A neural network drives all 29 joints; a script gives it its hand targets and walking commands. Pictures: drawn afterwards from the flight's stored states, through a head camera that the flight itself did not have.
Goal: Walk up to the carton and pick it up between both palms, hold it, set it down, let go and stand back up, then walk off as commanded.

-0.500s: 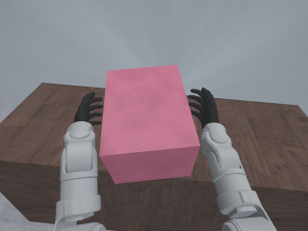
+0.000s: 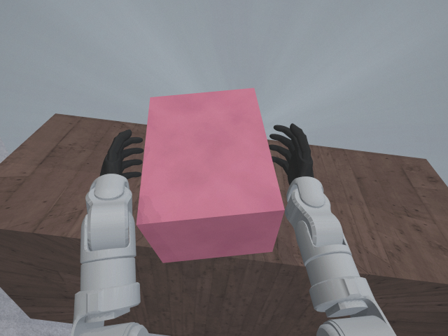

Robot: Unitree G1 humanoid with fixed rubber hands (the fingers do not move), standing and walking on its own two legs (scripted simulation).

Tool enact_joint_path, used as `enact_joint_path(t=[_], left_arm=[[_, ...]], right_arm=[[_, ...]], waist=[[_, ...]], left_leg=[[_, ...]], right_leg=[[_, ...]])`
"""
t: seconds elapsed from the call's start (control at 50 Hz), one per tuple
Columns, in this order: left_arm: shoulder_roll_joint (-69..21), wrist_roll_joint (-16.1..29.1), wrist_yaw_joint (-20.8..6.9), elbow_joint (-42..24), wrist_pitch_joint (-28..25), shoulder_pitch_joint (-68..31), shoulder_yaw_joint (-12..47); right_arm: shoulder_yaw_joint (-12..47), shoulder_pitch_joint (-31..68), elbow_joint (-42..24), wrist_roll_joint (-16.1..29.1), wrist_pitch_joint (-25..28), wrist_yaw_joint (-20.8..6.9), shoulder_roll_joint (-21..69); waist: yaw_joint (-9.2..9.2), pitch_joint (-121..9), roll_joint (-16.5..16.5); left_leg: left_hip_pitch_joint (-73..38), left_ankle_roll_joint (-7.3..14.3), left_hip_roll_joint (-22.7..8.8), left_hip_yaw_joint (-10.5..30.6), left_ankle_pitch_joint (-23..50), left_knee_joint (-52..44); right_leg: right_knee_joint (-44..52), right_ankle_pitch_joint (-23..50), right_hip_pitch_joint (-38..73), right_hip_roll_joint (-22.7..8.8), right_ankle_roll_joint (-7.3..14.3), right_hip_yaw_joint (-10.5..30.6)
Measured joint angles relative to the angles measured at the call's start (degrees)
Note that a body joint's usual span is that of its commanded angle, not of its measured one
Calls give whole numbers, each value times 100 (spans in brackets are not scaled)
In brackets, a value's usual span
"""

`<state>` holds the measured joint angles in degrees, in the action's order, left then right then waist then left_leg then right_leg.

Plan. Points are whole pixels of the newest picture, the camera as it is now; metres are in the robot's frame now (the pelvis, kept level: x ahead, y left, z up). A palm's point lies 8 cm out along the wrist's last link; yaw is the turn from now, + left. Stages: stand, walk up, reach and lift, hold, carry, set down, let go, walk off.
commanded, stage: hold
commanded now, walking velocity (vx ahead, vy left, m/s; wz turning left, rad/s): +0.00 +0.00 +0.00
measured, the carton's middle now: (209, 172) +0.43 +0.00 +0.10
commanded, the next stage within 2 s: none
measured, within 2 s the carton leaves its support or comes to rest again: neither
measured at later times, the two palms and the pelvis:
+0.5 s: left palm (112, 180) +0.35 +0.16 +0.15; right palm (296, 171) +0.35 -0.14 +0.18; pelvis +0.00 +0.00 +0.00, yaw +0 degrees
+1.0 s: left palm (115, 178) +0.35 +0.16 +0.16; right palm (297, 171) +0.35 -0.14 +0.17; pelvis +0.00 +0.00 +0.00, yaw -1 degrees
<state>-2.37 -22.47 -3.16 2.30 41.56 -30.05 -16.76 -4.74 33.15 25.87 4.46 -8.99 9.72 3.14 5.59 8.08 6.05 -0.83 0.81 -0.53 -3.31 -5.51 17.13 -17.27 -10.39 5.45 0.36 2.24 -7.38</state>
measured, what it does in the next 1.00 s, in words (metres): stands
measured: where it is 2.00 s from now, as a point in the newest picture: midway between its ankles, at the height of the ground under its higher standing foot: outside the picture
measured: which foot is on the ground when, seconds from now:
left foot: down 0.00-1.00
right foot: down 0.00-1.00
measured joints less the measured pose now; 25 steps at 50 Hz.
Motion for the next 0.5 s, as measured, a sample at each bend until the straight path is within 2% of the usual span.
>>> enact_joint_path(t=[0.1,0.22,0.36,0.5], left_arm=[[-97,-111,-48,243,44,-139,-36],[-163,-38,1,234,-48,-104,-98],[-117,-52,-36,-1,-50,-4,-191],[-41,-7,-32,-106,41,113,-69]], right_arm=[[-142,114,286,-121,-44,-157,-108],[0,80,173,-71,-71,-101,-199],[200,77,-39,50,-106,73,-119],[115,-26,-71,23,-92,28,-14]], waist=[[-4,34,-141],[10,29,-218],[-27,48,-81],[-5,-5,59]], left_leg=[[-123,42,46,-46,11,-65],[-93,59,60,-80,40,-122],[-76,24,12,-95,47,-136],[-48,4,12,1,12,-56]], right_leg=[[-34,-24,65,-49,-37,42],[-41,-15,-6,-64,-55,76],[27,28,-11,-12,-23,95],[57,14,46,-5,-7,0]])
